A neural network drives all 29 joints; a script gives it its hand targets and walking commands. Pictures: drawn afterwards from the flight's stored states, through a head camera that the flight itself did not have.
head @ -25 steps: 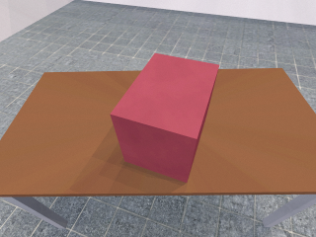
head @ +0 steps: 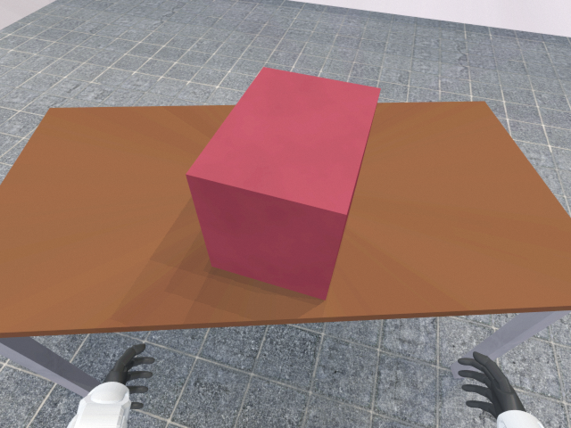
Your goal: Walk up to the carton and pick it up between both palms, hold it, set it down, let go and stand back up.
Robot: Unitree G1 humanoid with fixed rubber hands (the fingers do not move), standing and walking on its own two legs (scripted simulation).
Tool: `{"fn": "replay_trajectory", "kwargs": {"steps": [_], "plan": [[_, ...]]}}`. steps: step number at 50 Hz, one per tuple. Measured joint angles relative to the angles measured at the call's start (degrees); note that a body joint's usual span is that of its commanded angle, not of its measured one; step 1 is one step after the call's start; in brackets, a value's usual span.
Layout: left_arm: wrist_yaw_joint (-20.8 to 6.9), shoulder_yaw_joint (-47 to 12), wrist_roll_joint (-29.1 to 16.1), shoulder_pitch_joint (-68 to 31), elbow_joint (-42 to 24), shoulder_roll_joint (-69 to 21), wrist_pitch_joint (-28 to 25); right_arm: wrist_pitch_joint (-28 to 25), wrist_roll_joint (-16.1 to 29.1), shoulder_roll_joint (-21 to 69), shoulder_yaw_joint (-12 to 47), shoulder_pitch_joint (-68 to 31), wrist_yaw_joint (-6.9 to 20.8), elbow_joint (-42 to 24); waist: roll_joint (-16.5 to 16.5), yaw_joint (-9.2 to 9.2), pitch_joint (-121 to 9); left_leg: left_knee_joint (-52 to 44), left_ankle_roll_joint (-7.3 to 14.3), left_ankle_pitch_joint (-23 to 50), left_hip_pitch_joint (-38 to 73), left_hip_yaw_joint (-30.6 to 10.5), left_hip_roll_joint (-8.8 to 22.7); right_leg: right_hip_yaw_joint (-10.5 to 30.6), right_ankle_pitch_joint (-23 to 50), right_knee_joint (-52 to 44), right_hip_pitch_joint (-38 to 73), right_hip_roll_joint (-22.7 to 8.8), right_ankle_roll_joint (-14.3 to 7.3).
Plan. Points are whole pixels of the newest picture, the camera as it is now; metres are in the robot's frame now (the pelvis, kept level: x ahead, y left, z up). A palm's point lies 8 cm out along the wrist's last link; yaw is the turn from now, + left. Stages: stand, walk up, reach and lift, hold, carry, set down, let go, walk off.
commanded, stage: reach and lift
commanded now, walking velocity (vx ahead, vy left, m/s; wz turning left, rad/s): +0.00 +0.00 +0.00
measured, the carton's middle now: (293, 180) +0.54 -0.02 +0.00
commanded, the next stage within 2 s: none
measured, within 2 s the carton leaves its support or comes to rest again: neither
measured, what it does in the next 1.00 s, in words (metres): stands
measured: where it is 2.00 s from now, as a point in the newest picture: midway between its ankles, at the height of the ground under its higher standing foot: outside the picture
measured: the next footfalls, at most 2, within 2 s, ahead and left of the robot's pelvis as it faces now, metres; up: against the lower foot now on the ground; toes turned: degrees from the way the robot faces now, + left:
none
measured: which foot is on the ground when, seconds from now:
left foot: down 0.00-1.00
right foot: down 0.00-1.00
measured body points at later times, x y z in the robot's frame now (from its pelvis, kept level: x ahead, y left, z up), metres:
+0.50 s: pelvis -0.01 +0.03 +0.01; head +0.01 +0.04 +0.46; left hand +0.20 +0.29 -0.07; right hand +0.14 -0.23 -0.07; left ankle +0.00 +0.13 -0.72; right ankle +0.02 -0.12 -0.72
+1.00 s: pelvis +0.03 +0.03 +0.02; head +0.05 +0.04 +0.47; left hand +0.21 +0.30 -0.05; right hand +0.18 -0.19 -0.06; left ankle +0.00 +0.13 -0.72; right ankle +0.02 -0.11 -0.72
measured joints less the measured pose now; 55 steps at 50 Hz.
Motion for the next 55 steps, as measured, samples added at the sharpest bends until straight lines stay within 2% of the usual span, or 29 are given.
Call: {"fn": "replay_trajectory", "kwargs": {"steps": [8,14,28,41,55], "plan": [[0.8,0.0,-5.4,5.0,-0.9,1.4,-2.4,2.1,-1.9,2.8,-1.2,8.2,-0.4,-8.7,0.4,0.85,-0.6,-2.3,0.9,2.0,-0.7,1.6,-0.1,1.6,2.4,-2.5,-1.2,-0.1,0.8],[1.2,-1.9,-9.5,7.2,-2.9,3.4,-4.5,3.0,-2.5,5.0,-1.6,10.5,-1.1,-13.5,0.9,1.23,-1.0,-2.2,1.7,2.5,-2.4,2.5,-0.4,2.4,3.7,-3.3,-2.8,-0.3,1.5],[-0.1,-5.1,-13.3,5.6,-2.2,3.1,-11.8,3.0,-2.3,8.0,-2.8,8.0,-3.1,-16.0,2.0,2.10,-3.1,-5.4,3.2,3.2,0.1,3.2,-1.5,2.8,5.4,-8.0,0.4,-1.5,3.0],[-3.1,-5.9,-15.4,10.1,-2.0,4.1,-22.0,-3.4,1.4,10.8,-0.2,11.7,-6.6,-16.1,2.4,2.66,-3.6,-9.3,3.1,3.0,4.6,2.5,-1.8,1.9,5.4,-12.9,5.7,-1.7,3.1],[-7.6,-8.0,-21.1,11.7,-0.3,8.3,-33.4,-11.9,4.5,14.0,3.4,12.9,-11.7,-15.5,2.6,3.53,-2.9,-9.1,2.4,1.8,5.8,1.2,-1.2,0.6,4.3,-13.6,7.6,-1.1,2.5]]}}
